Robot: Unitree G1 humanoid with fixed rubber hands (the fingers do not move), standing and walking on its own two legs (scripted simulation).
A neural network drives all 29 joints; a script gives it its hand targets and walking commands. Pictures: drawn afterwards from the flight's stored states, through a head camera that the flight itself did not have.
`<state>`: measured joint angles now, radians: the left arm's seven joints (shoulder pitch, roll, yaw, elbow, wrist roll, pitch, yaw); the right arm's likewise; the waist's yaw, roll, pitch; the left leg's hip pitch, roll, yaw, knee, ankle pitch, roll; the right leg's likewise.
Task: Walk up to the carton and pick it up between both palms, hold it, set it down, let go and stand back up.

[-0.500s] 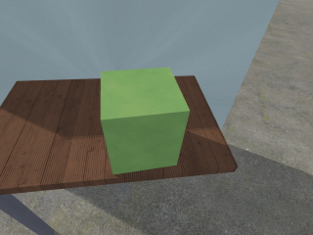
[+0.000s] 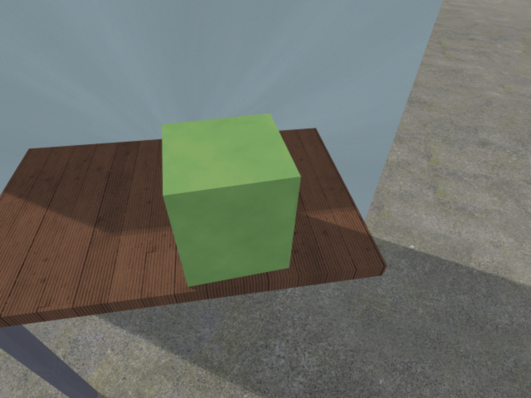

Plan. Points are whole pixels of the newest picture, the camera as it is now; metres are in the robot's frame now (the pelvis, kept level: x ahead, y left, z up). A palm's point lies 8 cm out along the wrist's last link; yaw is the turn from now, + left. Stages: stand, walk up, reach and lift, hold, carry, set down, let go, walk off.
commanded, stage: stand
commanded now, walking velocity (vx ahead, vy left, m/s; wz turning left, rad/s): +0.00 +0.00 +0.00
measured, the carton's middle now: (229, 200) +0.50 +0.09 +0.03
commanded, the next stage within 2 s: none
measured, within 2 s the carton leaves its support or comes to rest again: neither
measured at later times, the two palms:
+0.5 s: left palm out of the picture -0.02 +0.20 -0.14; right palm out of the picture -0.04 -0.22 -0.14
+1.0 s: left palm out of the picture -0.03 +0.20 -0.15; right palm out of the picture -0.04 -0.20 -0.15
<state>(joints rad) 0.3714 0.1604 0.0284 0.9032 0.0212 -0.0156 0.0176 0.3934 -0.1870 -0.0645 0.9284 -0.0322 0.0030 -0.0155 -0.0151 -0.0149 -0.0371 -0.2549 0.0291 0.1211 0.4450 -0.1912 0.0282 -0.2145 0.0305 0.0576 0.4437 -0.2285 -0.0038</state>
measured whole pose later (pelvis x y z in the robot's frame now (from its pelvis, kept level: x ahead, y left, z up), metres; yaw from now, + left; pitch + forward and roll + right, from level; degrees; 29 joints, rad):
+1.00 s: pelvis +0.00 +0.00 +0.00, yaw -1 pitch +0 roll +0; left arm 0.38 0.10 0.01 1.08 0.01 -0.01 0.04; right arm 0.36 -0.10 -0.05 1.13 -0.02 0.00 -0.03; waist -0.02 -0.01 -0.03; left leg -0.25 0.01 0.10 0.42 -0.18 0.03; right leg -0.22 0.03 0.08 0.43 -0.22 0.00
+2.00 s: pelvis +0.00 +0.01 +0.00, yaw -1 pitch +0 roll +0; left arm 0.36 0.08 0.00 1.13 0.01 -0.01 0.04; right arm 0.34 -0.09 -0.04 1.15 -0.02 0.00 -0.04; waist -0.02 -0.01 -0.01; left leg -0.22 0.00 0.09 0.40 -0.18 0.03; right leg -0.20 0.02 0.08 0.43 -0.22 0.01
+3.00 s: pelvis +0.02 +0.01 +0.00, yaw -1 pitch +0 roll +0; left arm 0.34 0.09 0.00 1.14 0.01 -0.01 0.04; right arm 0.33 -0.09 -0.03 1.16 -0.02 -0.01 -0.04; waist -0.01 -0.02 0.01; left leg -0.18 0.00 0.09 0.40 -0.21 0.03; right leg -0.16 0.02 0.09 0.41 -0.24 0.01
